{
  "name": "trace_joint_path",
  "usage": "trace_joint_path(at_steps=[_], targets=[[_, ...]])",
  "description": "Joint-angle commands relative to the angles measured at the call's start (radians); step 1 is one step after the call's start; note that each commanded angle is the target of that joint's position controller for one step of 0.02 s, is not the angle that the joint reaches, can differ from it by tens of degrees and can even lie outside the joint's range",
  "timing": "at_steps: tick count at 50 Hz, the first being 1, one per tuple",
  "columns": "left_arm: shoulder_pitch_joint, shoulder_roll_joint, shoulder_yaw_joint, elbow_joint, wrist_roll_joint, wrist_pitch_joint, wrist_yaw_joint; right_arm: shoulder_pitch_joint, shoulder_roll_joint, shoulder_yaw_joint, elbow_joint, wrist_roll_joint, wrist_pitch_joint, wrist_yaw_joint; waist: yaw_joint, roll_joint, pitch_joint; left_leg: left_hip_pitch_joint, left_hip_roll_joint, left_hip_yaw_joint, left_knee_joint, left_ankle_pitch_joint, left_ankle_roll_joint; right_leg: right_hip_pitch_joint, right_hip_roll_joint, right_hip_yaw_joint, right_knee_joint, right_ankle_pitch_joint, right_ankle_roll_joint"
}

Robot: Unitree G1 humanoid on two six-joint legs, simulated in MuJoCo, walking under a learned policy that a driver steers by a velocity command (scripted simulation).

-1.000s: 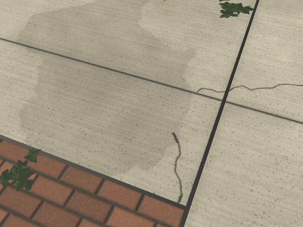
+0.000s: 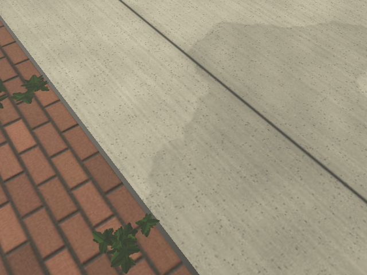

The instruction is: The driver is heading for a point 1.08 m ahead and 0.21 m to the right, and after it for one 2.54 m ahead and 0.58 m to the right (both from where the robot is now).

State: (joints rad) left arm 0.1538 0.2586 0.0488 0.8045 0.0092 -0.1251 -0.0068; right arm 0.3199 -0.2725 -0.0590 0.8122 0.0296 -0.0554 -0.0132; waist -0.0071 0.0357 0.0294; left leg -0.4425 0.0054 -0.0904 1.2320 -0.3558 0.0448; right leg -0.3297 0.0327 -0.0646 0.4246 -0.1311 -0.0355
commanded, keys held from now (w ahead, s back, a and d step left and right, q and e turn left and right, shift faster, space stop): w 0.04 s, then w+e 0.96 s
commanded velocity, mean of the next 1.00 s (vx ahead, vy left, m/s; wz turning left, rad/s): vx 0.50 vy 0.00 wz -0.32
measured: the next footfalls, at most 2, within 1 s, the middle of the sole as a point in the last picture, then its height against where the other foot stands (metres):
left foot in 0.34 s outside the picture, level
right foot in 0.86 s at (233, 249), level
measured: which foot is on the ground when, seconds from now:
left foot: up 0.00-0.32, down 0.34-0.88, up 0.90-1.00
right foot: down 0.00-0.34, up 0.36-0.84, down 0.86-1.00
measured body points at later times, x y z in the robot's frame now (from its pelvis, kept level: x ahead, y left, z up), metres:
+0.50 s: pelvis +0.26 +0.06 +0.01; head +0.28 +0.08 +0.46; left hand +0.36 +0.33 -0.13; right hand +0.35 -0.21 -0.09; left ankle +0.29 +0.16 -0.74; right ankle +0.20 -0.09 -0.64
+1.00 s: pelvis +0.49 -0.05 -0.01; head +0.53 -0.08 +0.44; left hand +0.73 +0.14 -0.11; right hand +0.48 -0.35 -0.12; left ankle +0.48 +0.14 -0.63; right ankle +0.52 -0.13 -0.74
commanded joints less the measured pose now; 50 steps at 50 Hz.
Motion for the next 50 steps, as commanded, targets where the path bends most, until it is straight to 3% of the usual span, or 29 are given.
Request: trace_joint_path(at_steps=[1, 3, 6, 9, 12, 14, 15, 16, 17, 18, 19, 20, 21, 23, 26, 31, 34, 38, 40, 41, 42, 43, 44, 45, 46, 47, 48, 49, 50], targets=[[0.050, 0.081, 0.021, -0.009, 0.001, -0.015, -0.010, 0.045, -0.023, -0.010, -0.072, 0.002, 0.001, 0.004, -0.002, -0.105, -0.051, -0.161, 0.109, -0.031, -0.017, 0.050, 0.003, 0.155, -0.272, 0.279, -0.271, 0.012, -0.180], [0.077, 0.106, 0.030, 0.020, -0.009, -0.023, -0.016, -0.004, -0.008, -0.001, -0.096, -0.009, 0.005, 0.002, -0.003, -0.087, -0.017, -0.194, 0.118, -0.027, -0.119, 0.077, -0.002, 0.132, -0.278, 0.240, -0.308, 0.063, -0.209], [0.096, 0.140, 0.035, 0.033, -0.022, -0.010, -0.013, -0.112, -0.012, 0.011, -0.137, -0.030, -0.016, 0.010, 0.009, -0.070, -0.003, -0.217, 0.135, 0.021, -0.329, 0.216, -0.016, 0.151, -0.260, 0.196, -0.321, 0.113, -0.219], [0.138, 0.171, 0.038, 0.042, -0.034, 0.008, -0.008, -0.232, -0.011, 0.020, -0.162, -0.021, -0.036, 0.024, 0.050, -0.083, 0.011, -0.124, 0.086, 0.071, -0.535, 0.321, -0.039, 0.125, -0.220, 0.145, -0.292, 0.129, -0.186], [0.203, 0.189, 0.040, 0.064, -0.044, 0.023, -0.006, -0.303, -0.044, 0.014, -0.192, -0.008, -0.047, 0.035, 0.068, -0.113, 0.008, -0.078, 0.057, 0.068, -0.642, 0.315, -0.042, 0.181, -0.255, 0.195, -0.242, 0.072, -0.165], [0.203, 0.196, 0.040, 0.069, -0.046, 0.034, -0.002, -0.282, -0.079, 0.001, -0.194, -0.006, -0.056, 0.039, 0.034, -0.130, -0.007, 0.002, 0.040, 0.068, -0.715, 0.284, -0.024, 0.204, -0.274, 0.233, -0.186, 0.025, -0.139], [0.197, 0.195, 0.038, 0.069, -0.045, 0.040, 0.001, -0.226, -0.096, -0.011, -0.178, -0.008, -0.059, 0.036, -0.004, -0.130, -0.029, 0.098, 0.026, 0.080, -0.749, 0.269, -0.011, 0.190, -0.259, 0.228, -0.127, 0.046, -0.119], [0.200, 0.164, 0.027, 0.066, -0.037, 0.041, 0.002, -0.106, -0.137, -0.034, -0.143, -0.012, -0.060, 0.028, -0.058, -0.113, -0.095, 0.275, 0.028, 0.078, -0.764, 0.252, 0.013, 0.146, -0.208, 0.195, 0.015, 0.117, -0.090], [0.185, 0.091, 0.000, 0.037, -0.017, 0.037, 0.000, 0.069, -0.214, -0.059, -0.121, -0.034, -0.059, 0.014, -0.134, -0.004, -0.234, 0.532, 0.212, -0.103, -0.765, 0.227, 0.079, -0.014, -0.131, 0.126, 0.331, -0.026, -0.043], [0.286, -0.015, -0.028, 0.008, -0.025, 0.018, 0.001, 0.134, -0.300, -0.075, -0.113, -0.053, -0.046, 0.013, -0.090, 0.274, -0.340, 0.793, 0.443, -0.493, -0.854, 0.140, 0.209, -0.358, -0.008, 0.070, 0.669, -0.425, 0.007], [0.287, 0.081, -0.004, 0.025, -0.055, 0.011, 0.003, 0.148, -0.216, -0.059, -0.102, -0.047, -0.049, 0.019, -0.106, 0.214, -0.335, 0.749, 0.437, -0.612, -0.926, 0.000, 0.238, -0.460, -0.039, 0.181, 0.837, -0.435, 0.005], [0.222, 0.139, 0.014, 0.010, -0.066, 0.014, 0.005, 0.084, -0.150, -0.038, -0.110, -0.034, -0.055, 0.023, -0.093, 0.143, -0.215, 0.650, 0.404, -0.458, -0.932, 0.014, 0.200, -0.504, -0.081, 0.191, 0.873, -0.347, -0.006], [0.181, 0.133, 0.018, 0.007, -0.056, 0.022, 0.010, 0.007, -0.105, -0.023, -0.115, -0.031, -0.058, 0.027, -0.064, 0.093, -0.156, 0.539, 0.353, -0.328, -0.954, 0.087, 0.169, -0.472, -0.119, 0.175, 0.850, -0.259, -0.003], [0.164, 0.107, 0.025, 0.001, -0.041, 0.048, 0.009, -0.084, -0.052, -0.010, -0.109, -0.035, -0.063, 0.033, -0.010, 0.095, -0.067, 0.383, 0.281, -0.150, -1.023, 0.211, 0.136, -0.396, -0.161, 0.179, 0.771, -0.156, 0.007], [0.147, 0.057, 0.021, -0.022, -0.040, 0.075, -0.001, -0.082, -0.070, -0.025, -0.079, -0.041, -0.078, 0.024, 0.016, 0.052, -0.035, 0.329, 0.271, -0.013, -1.070, 0.396, 0.143, -0.376, -0.163, 0.173, 0.734, -0.074, 0.018], [0.025, 0.036, 0.016, -0.080, -0.032, 0.082, -0.020, -0.051, -0.115, -0.042, -0.038, -0.042, -0.069, 0.002, -0.005, 0.024, 0.009, 0.354, 0.263, 0.145, -1.096, 0.429, 0.130, -0.410, -0.153, 0.154, 0.488, 0.124, 0.025], [-0.092, 0.029, 0.008, -0.127, -0.028, 0.079, -0.041, -0.019, -0.144, -0.050, -0.021, -0.033, -0.060, -0.006, -0.045, 0.011, 0.045, 0.381, 0.273, 0.212, -1.097, 0.412, 0.117, -0.392, -0.143, 0.092, 0.355, 0.183, 0.010], [-0.183, 0.043, 0.009, -0.185, -0.032, 0.080, -0.062, 0.023, -0.170, -0.059, 0.007, -0.015, -0.036, -0.006, -0.064, 0.015, 0.072, 0.495, 0.302, 0.261, -1.038, 0.473, 0.091, -0.395, -0.126, 0.034, 0.260, 0.079, -0.032], [-0.166, 0.066, 0.021, -0.202, -0.032, 0.083, -0.067, 0.012, -0.199, -0.066, 0.006, -0.010, -0.023, -0.008, -0.034, 0.042, 0.035, 0.523, 0.303, 0.293, -0.935, 0.753, 0.071, -0.300, -0.074, -0.023, 0.241, -0.020, -0.068], [-0.110, 0.087, 0.034, -0.196, -0.032, 0.086, -0.066, 0.006, -0.216, -0.070, 0.003, -0.006, -0.015, -0.011, 0.003, 0.064, -0.011, 0.527, 0.297, 0.308, -0.836, 0.932, 0.060, -0.208, -0.032, -0.055, 0.242, -0.072, -0.090], [0.020, 0.126, 0.058, -0.167, -0.036, 0.087, -0.061, -0.011, -0.224, -0.071, -0.001, -0.003, -0.005, -0.014, 0.080, 0.061, -0.081, 0.496, 0.272, 0.333, -0.658, 1.042, 0.042, -0.036, 0.021, -0.080, 0.195, -0.063, -0.120], [0.192, 0.197, 0.097, -0.120, -0.036, 0.092, -0.045, -0.007, -0.210, -0.063, -0.009, -0.006, -0.005, -0.018, 0.160, 0.026, -0.171, 0.345, 0.229, 0.346, -0.410, 0.941, 0.002, 0.249, 0.042, -0.038, 0.146, -0.009, -0.160], [0.260, 0.308, 0.122, -0.103, -0.037, 0.100, -0.021, 0.034, -0.095, -0.029, -0.050, -0.047, -0.018, -0.015, 0.121, -0.210, -0.235, -0.032, 0.125, 0.335, -0.045, 0.197, -0.054, 0.553, -0.202, 0.368, 0.113, 0.003, -0.257], [0.243, 0.336, 0.113, -0.144, -0.028, 0.081, -0.028, 0.053, -0.060, -0.005, -0.095, -0.032, -0.063, -0.002, 0.074, -0.274, -0.416, -0.283, -0.040, 0.083, 0.188, -0.261, -0.076, 0.732, -0.382, 0.923, -0.086, -0.193, -0.429], [0.244, 0.246, 0.088, -0.136, -0.024, 0.069, -0.037, -0.085, -0.145, -0.026, -0.122, 0.008, -0.090, 0.009, 0.131, -0.137, -0.342, -0.395, 0.014, -0.012, 0.216, -0.179, -0.055, 0.696, -0.362, 0.839, -0.148, -0.186, -0.361], [0.203, 0.203, 0.076, -0.133, -0.027, 0.060, -0.037, -0.116, -0.141, -0.022, -0.133, 0.016, -0.101, 0.010, 0.102, -0.122, -0.218, -0.413, 0.054, 0.003, 0.148, -0.086, -0.032, 0.562, -0.324, 0.679, -0.139, -0.118, -0.320], [0.124, 0.169, 0.066, -0.147, -0.031, 0.057, -0.035, -0.109, -0.133, -0.022, -0.115, -0.008, -0.101, 0.000, 0.048, -0.038, -0.149, -0.346, 0.100, 0.003, 0.063, -0.012, -0.031, 0.401, -0.272, 0.559, -0.135, -0.027, -0.279], [0.066, 0.134, 0.055, -0.164, -0.025, 0.057, -0.032, -0.094, -0.146, -0.032, -0.107, -0.029, -0.092, -0.006, 0.009, -0.049, -0.114, -0.269, 0.126, 0.001, -0.011, 0.030, -0.036, 0.281, -0.234, 0.477, -0.148, 0.068, -0.258], [0.044, 0.125, 0.051, -0.178, -0.016, 0.056, -0.029, -0.076, -0.146, -0.036, -0.106, -0.035, -0.077, -0.004, -0.016, -0.067, -0.105, -0.211, 0.137, -0.002, -0.042, 0.059, -0.043, 0.208, -0.212, 0.445, -0.173, 0.112, -0.256]])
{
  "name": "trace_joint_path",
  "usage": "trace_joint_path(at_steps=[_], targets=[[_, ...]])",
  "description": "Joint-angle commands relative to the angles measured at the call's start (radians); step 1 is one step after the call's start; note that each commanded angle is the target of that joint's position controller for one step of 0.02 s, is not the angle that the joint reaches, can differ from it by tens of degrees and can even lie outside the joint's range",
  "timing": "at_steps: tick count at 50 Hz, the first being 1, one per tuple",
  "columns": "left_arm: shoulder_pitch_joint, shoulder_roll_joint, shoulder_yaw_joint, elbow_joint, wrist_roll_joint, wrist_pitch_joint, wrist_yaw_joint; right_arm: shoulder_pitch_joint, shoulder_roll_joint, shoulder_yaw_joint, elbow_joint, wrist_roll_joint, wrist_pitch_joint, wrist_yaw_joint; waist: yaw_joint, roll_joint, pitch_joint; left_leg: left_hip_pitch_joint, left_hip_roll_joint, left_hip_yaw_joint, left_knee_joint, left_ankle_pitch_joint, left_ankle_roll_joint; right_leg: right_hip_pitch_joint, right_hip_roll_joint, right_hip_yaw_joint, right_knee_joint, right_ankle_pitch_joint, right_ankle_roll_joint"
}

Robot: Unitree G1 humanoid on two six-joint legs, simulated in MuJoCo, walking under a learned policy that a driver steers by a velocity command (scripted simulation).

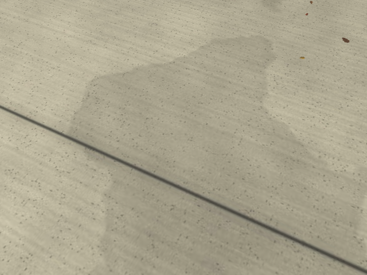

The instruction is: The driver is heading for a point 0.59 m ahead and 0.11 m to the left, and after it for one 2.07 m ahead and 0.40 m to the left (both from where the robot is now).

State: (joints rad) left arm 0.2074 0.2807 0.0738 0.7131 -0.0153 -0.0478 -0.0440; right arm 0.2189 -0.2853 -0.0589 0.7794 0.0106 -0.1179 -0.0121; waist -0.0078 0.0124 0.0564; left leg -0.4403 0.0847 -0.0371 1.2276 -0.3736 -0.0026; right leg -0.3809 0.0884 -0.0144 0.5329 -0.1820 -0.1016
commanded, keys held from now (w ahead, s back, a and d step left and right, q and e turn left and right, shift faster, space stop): w+e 0.02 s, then w+q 0.58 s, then q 0.28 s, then no key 0.12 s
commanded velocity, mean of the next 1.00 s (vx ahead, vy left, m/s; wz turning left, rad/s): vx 0.40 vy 0.00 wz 0.28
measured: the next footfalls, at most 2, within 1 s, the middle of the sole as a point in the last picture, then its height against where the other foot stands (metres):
left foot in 0.42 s outside the picture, level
right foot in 0.88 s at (186, 207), level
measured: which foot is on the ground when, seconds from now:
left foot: up 0.00-0.40, down 0.42-0.90, up 0.92-1.00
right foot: down 0.00-0.42, up 0.44-0.86, down 0.88-1.00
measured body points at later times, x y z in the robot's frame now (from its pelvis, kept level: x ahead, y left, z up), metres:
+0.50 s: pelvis +0.29 +0.06 -0.01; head +0.33 +0.07 +0.44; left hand +0.33 +0.35 -0.13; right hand +0.49 -0.18 -0.10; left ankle +0.38 +0.14 -0.73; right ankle +0.11 -0.07 -0.65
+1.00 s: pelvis +0.52 +0.07 +0.00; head +0.56 +0.08 +0.45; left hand +0.62 +0.38 -0.08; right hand +0.73 -0.16 -0.11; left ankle +0.39 +0.15 -0.65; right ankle +0.66 +0.01 -0.73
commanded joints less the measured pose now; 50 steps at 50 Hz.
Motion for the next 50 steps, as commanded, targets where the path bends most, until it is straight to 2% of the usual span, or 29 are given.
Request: trace_joint_path(at_steps=[1, 3, 5, 10, 15, 17, 19, 20, 21, 22, 23, 24, 25, 26, 27, 28, 30, 33, 35, 39, 41, 43, 44, 45, 46, 47, 48, 49, 50], targets=[[-0.011, 0.109, 0.028, -0.088, 0.009, -0.026, 0.012, 0.030, -0.121, -0.036, -0.079, -0.021, -0.002, -0.004, -0.023, -0.047, -0.129, -0.191, 0.054, -0.046, -0.069, 0.094, -0.010, 0.221, -0.257, 0.378, -0.296, 0.218, -0.198], [0.013, 0.107, 0.025, -0.068, 0.010, -0.034, 0.023, 0.037, -0.088, -0.027, -0.070, -0.024, 0.016, -0.001, -0.027, -0.042, -0.123, -0.188, 0.054, -0.019, -0.144, 0.163, -0.032, 0.187, -0.246, 0.283, -0.313, 0.335, -0.196], [0.054, 0.110, 0.022, -0.040, 0.010, -0.038, 0.034, -0.024, -0.066, -0.017, -0.082, -0.022, 0.022, 0.001, 0.001, -0.060, -0.094, -0.226, 0.057, -0.005, -0.259, 0.279, -0.044, 0.194, -0.232, 0.216, -0.326, 0.395, -0.173], [0.114, 0.131, 0.017, 0.003, 0.012, -0.041, 0.041, -0.167, -0.047, 0.000, -0.108, 0.001, 0.013, 0.025, 0.078, -0.078, -0.042, -0.218, 0.027, 0.021, -0.549, 0.543, -0.008, 0.255, -0.235, 0.137, -0.359, 0.254, -0.108], [0.155, 0.143, 0.020, 0.055, 0.014, -0.033, 0.043, -0.252, -0.051, 0.005, -0.156, 0.014, 0.008, 0.060, 0.108, -0.059, 0.017, -0.324, -0.004, 0.015, -0.644, 0.451, 0.042, 0.447, -0.317, 0.115, -0.328, 0.297, -0.100], [0.149, 0.152, 0.023, 0.063, 0.012, -0.022, 0.049, -0.247, -0.052, 0.005, -0.171, 0.013, 0.007, 0.075, 0.094, -0.064, 0.010, -0.315, -0.027, 0.028, -0.661, 0.364, 0.069, 0.501, -0.335, 0.088, -0.278, 0.426, -0.081], [0.114, 0.175, 0.028, 0.052, 0.013, -0.014, 0.057, -0.174, -0.077, -0.007, -0.165, 0.007, 0.011, 0.079, 0.047, -0.093, -0.060, -0.169, -0.087, 0.087, -0.659, 0.277, 0.103, 0.508, -0.320, 0.044, -0.165, 0.763, -0.054], [0.098, 0.185, 0.029, 0.046, 0.013, -0.006, 0.062, -0.080, -0.108, -0.024, -0.147, 0.004, 0.016, 0.075, -0.006, -0.098, -0.125, -0.034, -0.129, 0.120, -0.664, 0.256, 0.125, 0.497, -0.299, 0.017, -0.035, 0.929, -0.037], [0.081, 0.180, 0.025, 0.037, 0.012, -0.001, 0.069, 0.063, -0.151, -0.047, -0.117, 0.002, 0.019, 0.067, -0.085, -0.075, -0.201, 0.185, -0.146, 0.105, -0.706, 0.319, 0.160, 0.405, -0.259, -0.023, 0.169, 0.934, -0.005], [0.101, 0.136, 0.004, 0.011, 0.035, -0.010, 0.075, 0.214, -0.233, -0.067, -0.100, -0.001, 0.027, 0.052, -0.126, 0.063, -0.318, 0.485, 0.047, -0.171, -0.705, 0.394, 0.235, 0.167, -0.201, -0.061, 0.499, 0.568, 0.036], [0.227, 0.022, -0.031, -0.007, 0.042, -0.039, 0.051, 0.215, -0.268, -0.069, -0.098, 0.002, 0.019, 0.059, -0.025, 0.301, -0.418, 0.809, 0.247, -0.708, -0.815, 0.220, 0.419, -0.255, 0.011, 0.038, 0.803, -0.363, 0.093], [0.138, 0.120, -0.018, -0.004, 0.017, -0.069, 0.033, 0.236, -0.169, -0.050, -0.098, 0.013, 0.025, 0.054, -0.097, 0.171, -0.407, 0.827, 0.221, -0.725, -0.889, 0.073, 0.372, -0.365, -0.045, 0.161, 0.863, -0.352, 0.076], [0.037, 0.145, -0.011, -0.042, -0.013, -0.087, 0.023, 0.177, -0.147, -0.042, -0.113, 0.008, 0.030, 0.046, -0.097, 0.107, -0.259, 0.702, 0.196, -0.585, -0.911, 0.106, 0.332, -0.420, -0.089, 0.144, 0.832, -0.260, 0.066], [-0.006, 0.131, -0.016, -0.053, -0.002, -0.096, 0.027, 0.117, -0.145, -0.040, -0.131, 0.004, 0.035, 0.044, -0.065, -0.015, -0.182, 0.554, 0.161, -0.494, -0.926, 0.202, 0.310, -0.391, -0.129, 0.128, 0.755, -0.194, 0.066], [-0.024, 0.133, -0.009, -0.057, 0.020, -0.095, 0.033, 0.071, -0.131, -0.035, -0.147, 0.001, 0.038, 0.042, -0.033, -0.053, -0.127, 0.437, 0.129, -0.430, -0.948, 0.312, 0.303, -0.347, -0.153, 0.117, 0.676, -0.158, 0.078], [-0.002, 0.132, -0.004, -0.063, 0.027, -0.085, 0.035, 0.049, -0.123, -0.029, -0.160, -0.010, 0.039, 0.039, 0.001, -0.024, -0.120, 0.363, 0.107, -0.396, -0.971, 0.379, 0.305, -0.289, -0.170, 0.120, 0.639, -0.138, 0.090], [0.033, 0.112, -0.006, -0.061, 0.033, -0.064, 0.042, 0.032, -0.121, -0.030, -0.163, -0.004, 0.037, 0.033, 0.029, 0.016, -0.107, 0.281, 0.081, -0.339, -0.997, 0.458, 0.313, -0.257, -0.180, 0.101, 0.560, -0.128, 0.123], [-0.030, 0.084, -0.014, -0.082, 0.042, -0.046, 0.058, 0.040, -0.164, -0.042, -0.150, -0.005, 0.043, 0.013, 0.025, 0.027, -0.069, 0.166, 0.024, -0.213, -0.966, 0.774, 0.284, -0.218, -0.141, 0.057, 0.387, -0.020, 0.174], [-0.088, 0.058, -0.022, -0.089, 0.042, -0.046, 0.059, 0.064, -0.169, -0.046, -0.135, 0.007, 0.063, 0.000, 0.001, 0.051, -0.098, 0.138, -0.036, -0.154, -0.913, 0.808, 0.224, -0.140, -0.094, 0.041, 0.232, 0.124, 0.178], [-0.193, 0.068, -0.018, -0.115, 0.023, -0.045, 0.045, 0.117, -0.164, -0.049, -0.114, 0.016, 0.102, -0.020, -0.043, 0.093, -0.136, 0.206, -0.033, -0.245, -0.835, 0.649, 0.168, -0.086, -0.030, 0.065, 0.037, 0.232, 0.169], [-0.188, 0.100, -0.004, -0.116, 0.024, -0.050, 0.040, 0.104, -0.154, -0.049, -0.123, 0.012, 0.113, -0.028, -0.027, 0.103, -0.139, 0.272, -0.012, -0.330, -0.773, 0.590, 0.156, -0.076, -0.028, 0.103, -0.029, 0.188, 0.150], [-0.119, 0.119, 0.008, -0.098, 0.030, -0.062, 0.039, 0.047, -0.141, -0.047, -0.148, 0.010, 0.118, -0.032, 0.022, 0.119, -0.151, 0.299, -0.028, -0.369, -0.672, 0.559, 0.128, 0.004, -0.050, 0.107, -0.123, 0.228, 0.114], [-0.059, 0.145, 0.016, -0.092, 0.044, -0.069, 0.046, 0.032, -0.108, -0.036, -0.169, 0.005, 0.115, -0.029, 0.047, 0.085, -0.215, 0.254, -0.079, -0.338, -0.543, 0.491, 0.093, 0.167, -0.131, 0.142, -0.153, 0.384, 0.069], [0.001, 0.195, 0.021, -0.096, 0.062, -0.064, 0.056, 0.093, -0.044, -0.015, -0.184, -0.018, 0.110, -0.026, 0.031, -0.099, -0.329, 0.087, -0.174, -0.230, -0.288, 0.048, 0.041, 0.434, -0.349, 0.322, -0.074, 0.808, -0.024], [0.042, 0.195, 0.023, -0.072, 0.062, -0.044, 0.055, 0.269, -0.059, -0.007, -0.176, 0.000, 0.106, -0.018, -0.029, -0.343, -0.455, -0.114, -0.244, -0.172, -0.064, -0.392, -0.005, 0.632, -0.569, 0.642, -0.074, 0.838, -0.236], [-0.001, 0.144, 0.016, -0.094, 0.031, -0.030, 0.054, 0.289, -0.155, -0.028, -0.132, 0.004, 0.114, -0.015, -0.018, -0.210, -0.420, -0.159, -0.163, -0.177, 0.051, -0.318, -0.039, 0.543, -0.548, 0.674, -0.114, 0.558, -0.238], [-0.036, 0.091, 0.000, -0.112, 0.028, -0.017, 0.057, 0.171, -0.192, -0.041, -0.139, 0.008, 0.133, -0.019, 0.017, -0.124, -0.312, -0.187, -0.140, -0.136, 0.100, -0.237, -0.063, 0.454, -0.463, 0.532, -0.127, 0.405, -0.182], [-0.071, 0.070, -0.014, -0.112, 0.034, -0.003, 0.056, 0.115, -0.179, -0.041, -0.145, 0.006, 0.153, -0.026, 0.014, -0.073, -0.241, -0.182, -0.123, -0.114, 0.079, -0.189, -0.073, 0.340, -0.399, 0.439, -0.156, 0.298, -0.144], [-0.105, 0.071, -0.018, -0.109, 0.033, 0.007, 0.056, 0.086, -0.165, -0.040, -0.158, 0.000, 0.168, -0.031, 0.004, -0.083, -0.180, -0.156, -0.104, -0.107, 0.036, -0.156, -0.078, 0.235, -0.361, 0.387, -0.186, 0.226, -0.130]])
Velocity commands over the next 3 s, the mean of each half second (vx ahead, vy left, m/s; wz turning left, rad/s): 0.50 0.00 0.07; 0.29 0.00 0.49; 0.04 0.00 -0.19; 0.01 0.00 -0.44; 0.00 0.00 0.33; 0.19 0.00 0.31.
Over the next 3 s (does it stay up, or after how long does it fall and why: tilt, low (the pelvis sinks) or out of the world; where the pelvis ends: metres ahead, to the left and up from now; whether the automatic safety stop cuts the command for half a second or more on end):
stays up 0.62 0.17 0.02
